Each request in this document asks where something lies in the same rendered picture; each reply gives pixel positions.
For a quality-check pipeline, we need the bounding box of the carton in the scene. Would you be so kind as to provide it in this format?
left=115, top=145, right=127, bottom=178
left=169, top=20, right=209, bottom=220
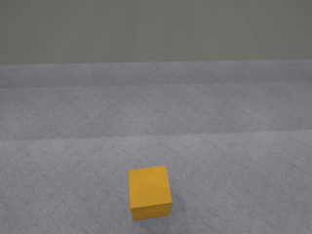
left=129, top=166, right=173, bottom=221

